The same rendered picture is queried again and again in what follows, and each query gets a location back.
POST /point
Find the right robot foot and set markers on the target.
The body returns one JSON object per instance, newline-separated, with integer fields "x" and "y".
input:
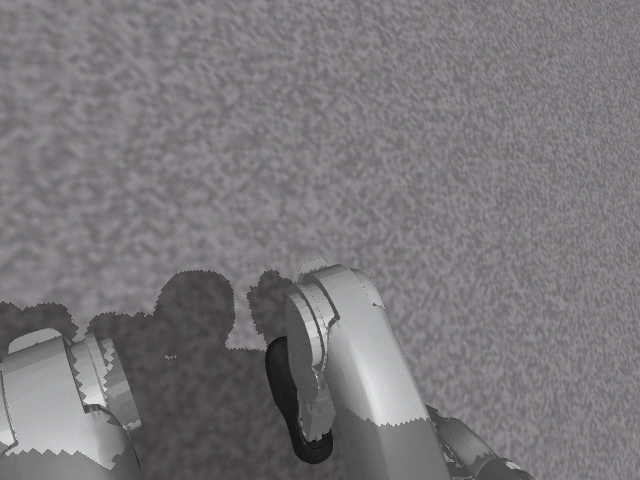
{"x": 284, "y": 392}

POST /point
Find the right robot arm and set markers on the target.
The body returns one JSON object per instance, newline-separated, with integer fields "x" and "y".
{"x": 502, "y": 469}

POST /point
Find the right robot hand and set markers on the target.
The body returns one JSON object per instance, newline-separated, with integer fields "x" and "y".
{"x": 461, "y": 445}

